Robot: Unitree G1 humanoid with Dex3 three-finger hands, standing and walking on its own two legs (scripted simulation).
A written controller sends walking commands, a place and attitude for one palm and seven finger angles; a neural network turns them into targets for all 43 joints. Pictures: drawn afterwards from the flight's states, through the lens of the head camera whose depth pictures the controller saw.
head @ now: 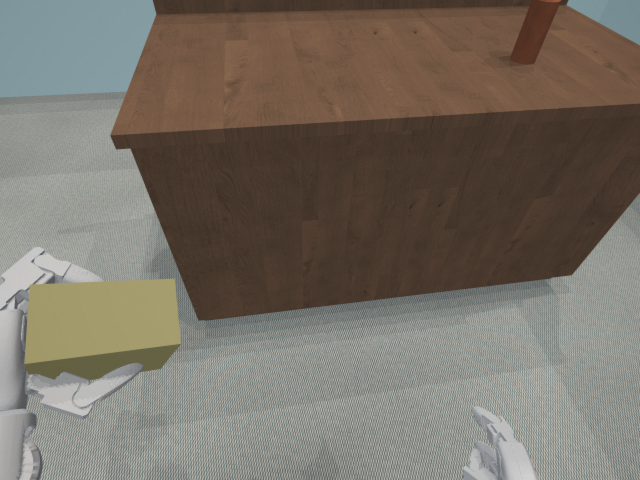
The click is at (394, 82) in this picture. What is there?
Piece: table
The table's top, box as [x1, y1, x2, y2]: [110, 5, 639, 148]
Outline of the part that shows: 639,45 566,5 559,5 536,60 533,64 529,65 516,63 509,58 528,6 156,14 110,135 116,148 130,148 639,115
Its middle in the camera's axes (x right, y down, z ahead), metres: +0.24 -0.51 +1.09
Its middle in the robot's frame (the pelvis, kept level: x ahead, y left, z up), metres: +1.17 -0.17 +0.04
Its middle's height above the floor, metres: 0.81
